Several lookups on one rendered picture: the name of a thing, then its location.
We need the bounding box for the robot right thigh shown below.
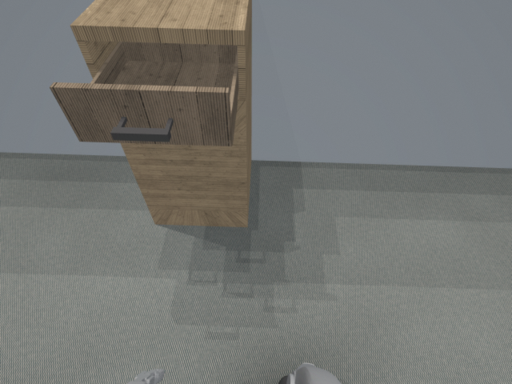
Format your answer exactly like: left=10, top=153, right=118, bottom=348
left=286, top=366, right=341, bottom=384

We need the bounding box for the cabinet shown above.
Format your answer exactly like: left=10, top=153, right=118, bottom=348
left=70, top=0, right=252, bottom=227

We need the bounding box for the handle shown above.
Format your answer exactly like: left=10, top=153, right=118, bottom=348
left=110, top=117, right=174, bottom=142

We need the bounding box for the right robot shin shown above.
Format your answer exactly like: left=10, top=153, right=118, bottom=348
left=295, top=363, right=315, bottom=371

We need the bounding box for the drawer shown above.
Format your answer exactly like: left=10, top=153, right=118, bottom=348
left=50, top=42, right=239, bottom=146

